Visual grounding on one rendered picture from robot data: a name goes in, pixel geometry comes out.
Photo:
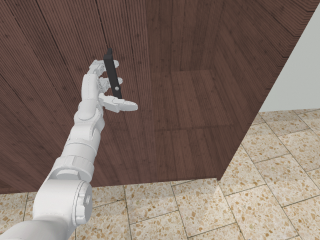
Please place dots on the robot left forearm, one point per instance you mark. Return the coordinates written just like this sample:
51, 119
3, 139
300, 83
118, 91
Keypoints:
78, 156

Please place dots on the handle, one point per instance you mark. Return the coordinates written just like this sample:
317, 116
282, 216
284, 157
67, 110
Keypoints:
111, 73

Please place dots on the robot left hand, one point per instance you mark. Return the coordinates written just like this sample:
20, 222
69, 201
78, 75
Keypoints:
94, 88

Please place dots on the wardrobe door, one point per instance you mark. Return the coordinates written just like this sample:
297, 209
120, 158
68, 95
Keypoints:
46, 48
4, 185

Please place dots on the left robot upper arm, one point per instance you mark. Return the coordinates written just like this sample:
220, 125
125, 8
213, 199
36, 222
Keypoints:
61, 206

